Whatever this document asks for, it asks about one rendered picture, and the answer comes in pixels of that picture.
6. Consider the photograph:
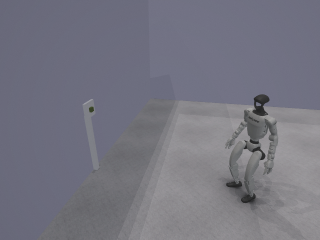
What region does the robot left upper arm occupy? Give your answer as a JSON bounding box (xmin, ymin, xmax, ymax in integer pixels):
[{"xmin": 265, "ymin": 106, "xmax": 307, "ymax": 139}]
[{"xmin": 265, "ymin": 116, "xmax": 278, "ymax": 142}]

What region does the robot right thigh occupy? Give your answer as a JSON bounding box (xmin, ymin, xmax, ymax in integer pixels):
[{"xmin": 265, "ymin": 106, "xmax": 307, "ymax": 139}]
[{"xmin": 229, "ymin": 140, "xmax": 247, "ymax": 170}]

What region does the left robot hand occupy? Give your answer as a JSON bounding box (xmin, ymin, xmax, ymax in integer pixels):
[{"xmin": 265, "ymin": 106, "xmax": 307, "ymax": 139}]
[{"xmin": 263, "ymin": 159, "xmax": 274, "ymax": 175}]

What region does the robot right upper arm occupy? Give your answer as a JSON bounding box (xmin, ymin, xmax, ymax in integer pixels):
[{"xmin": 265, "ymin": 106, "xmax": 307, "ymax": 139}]
[{"xmin": 241, "ymin": 108, "xmax": 253, "ymax": 127}]

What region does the panel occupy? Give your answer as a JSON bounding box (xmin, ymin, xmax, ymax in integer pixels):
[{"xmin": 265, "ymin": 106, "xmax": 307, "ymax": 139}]
[{"xmin": 82, "ymin": 99, "xmax": 99, "ymax": 170}]

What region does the robot right shin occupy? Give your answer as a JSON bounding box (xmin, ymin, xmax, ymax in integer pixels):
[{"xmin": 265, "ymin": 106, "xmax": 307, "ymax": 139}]
[{"xmin": 229, "ymin": 166, "xmax": 239, "ymax": 184}]

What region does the right robot hand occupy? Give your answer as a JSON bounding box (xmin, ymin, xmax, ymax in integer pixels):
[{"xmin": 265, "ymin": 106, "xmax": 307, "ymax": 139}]
[{"xmin": 225, "ymin": 137, "xmax": 235, "ymax": 149}]

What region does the robot right forearm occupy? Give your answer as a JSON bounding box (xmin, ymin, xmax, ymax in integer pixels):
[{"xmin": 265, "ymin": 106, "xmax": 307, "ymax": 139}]
[{"xmin": 232, "ymin": 123, "xmax": 245, "ymax": 139}]

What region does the robot left forearm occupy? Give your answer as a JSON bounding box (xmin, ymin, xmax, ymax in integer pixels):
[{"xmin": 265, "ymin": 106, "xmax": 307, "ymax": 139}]
[{"xmin": 267, "ymin": 136, "xmax": 278, "ymax": 161}]

